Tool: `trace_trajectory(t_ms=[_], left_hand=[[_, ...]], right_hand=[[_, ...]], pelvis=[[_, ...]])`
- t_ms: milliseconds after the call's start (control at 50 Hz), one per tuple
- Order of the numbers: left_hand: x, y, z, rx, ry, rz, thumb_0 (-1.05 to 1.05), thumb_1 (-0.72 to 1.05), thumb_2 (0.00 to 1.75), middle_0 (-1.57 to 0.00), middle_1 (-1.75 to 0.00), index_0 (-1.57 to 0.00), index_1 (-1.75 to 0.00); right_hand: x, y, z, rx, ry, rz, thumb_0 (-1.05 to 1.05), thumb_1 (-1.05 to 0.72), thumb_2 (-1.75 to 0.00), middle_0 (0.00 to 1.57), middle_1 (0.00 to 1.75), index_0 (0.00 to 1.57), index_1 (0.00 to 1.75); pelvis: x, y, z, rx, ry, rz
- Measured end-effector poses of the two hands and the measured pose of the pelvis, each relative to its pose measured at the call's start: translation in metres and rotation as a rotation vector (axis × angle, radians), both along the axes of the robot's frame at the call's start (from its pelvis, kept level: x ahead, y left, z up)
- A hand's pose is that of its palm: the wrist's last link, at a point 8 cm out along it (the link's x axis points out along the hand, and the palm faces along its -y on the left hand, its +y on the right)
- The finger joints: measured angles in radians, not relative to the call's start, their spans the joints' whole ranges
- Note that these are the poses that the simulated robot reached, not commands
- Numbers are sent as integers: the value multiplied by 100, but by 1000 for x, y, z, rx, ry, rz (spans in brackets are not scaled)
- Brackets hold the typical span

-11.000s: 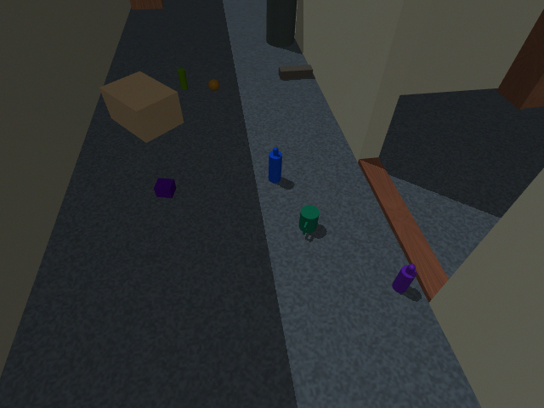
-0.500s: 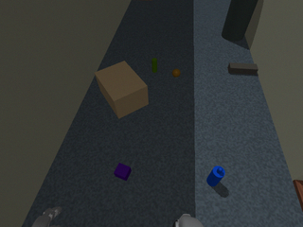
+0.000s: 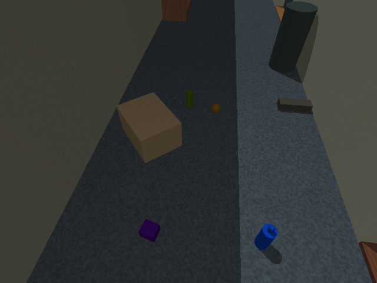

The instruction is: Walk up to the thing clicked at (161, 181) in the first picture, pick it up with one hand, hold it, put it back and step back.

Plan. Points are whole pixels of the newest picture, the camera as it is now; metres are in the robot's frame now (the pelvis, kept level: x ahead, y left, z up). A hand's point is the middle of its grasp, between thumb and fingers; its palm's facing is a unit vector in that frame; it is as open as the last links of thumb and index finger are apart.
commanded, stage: stand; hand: left
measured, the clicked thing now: (149, 230) +0.50 +0.21 -0.73
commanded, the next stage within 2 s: none
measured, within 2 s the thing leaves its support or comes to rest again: neither
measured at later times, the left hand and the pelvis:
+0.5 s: hand out of the picture +0.11 +0.25 -0.14, palm faces -0.02 -0.94 -0.33, open 7.3 cm; pelvis +0.03 +0.00 +0.02, yaw +0 degrees
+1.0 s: hand out of the picture +0.11 +0.25 -0.13, palm faces -0.02 -0.94 -0.33, open 7.3 cm; pelvis +0.03 -0.01 +0.02, yaw +0 degrees
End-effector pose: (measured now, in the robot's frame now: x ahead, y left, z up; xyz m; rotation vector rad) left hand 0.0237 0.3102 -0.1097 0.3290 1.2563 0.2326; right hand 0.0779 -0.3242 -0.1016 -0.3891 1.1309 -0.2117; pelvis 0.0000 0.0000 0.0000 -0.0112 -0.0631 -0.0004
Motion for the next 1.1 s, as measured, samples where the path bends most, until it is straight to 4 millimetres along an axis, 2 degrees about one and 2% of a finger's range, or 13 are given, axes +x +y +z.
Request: trace_trajectory(t_ms=[120,260,420,660,820,1100], left_hand=[[23,6,-4,-24,-14,2,1,91,89,-20,-30,-21,-30],[44,-4,2,-46,-24,-21,1,91,89,-20,-30,-21,-30],[68,-13,9,-44,-34,-28,1,91,89,-20,-30,-21,-30],[96,-18,14,-31,-62,-37,1,91,89,-20,-30,-21,-30],[98,-21,15,-35,-66,-39,1,91,89,-20,-30,-21,-30],[76,-20,11,-38,1,-13,1,91,89,-20,-30,-21,-30]], right_hand=[[17,31,5,40,-16,5,1,-91,-90,21,29,20,30],[41,48,5,95,-26,11,1,-90,-90,21,30,20,30],[52,42,3,103,1,0,1,-90,-90,21,30,20,30],[44,20,7,67,44,-43,1,-91,-90,21,30,20,30],[36,17,7,65,57,-49,1,-91,-90,21,29,20,30],[27,22,2,78,100,-43,1,-91,-90,21,30,20,30]], pelvis=[[8,8,5,9,-1,-9],[20,7,14,4,4,-3],[30,3,19,6,12,4],[35,-5,21,4,11,6],[33,-7,22,3,11,7],[35,-7,23,4,25,8]])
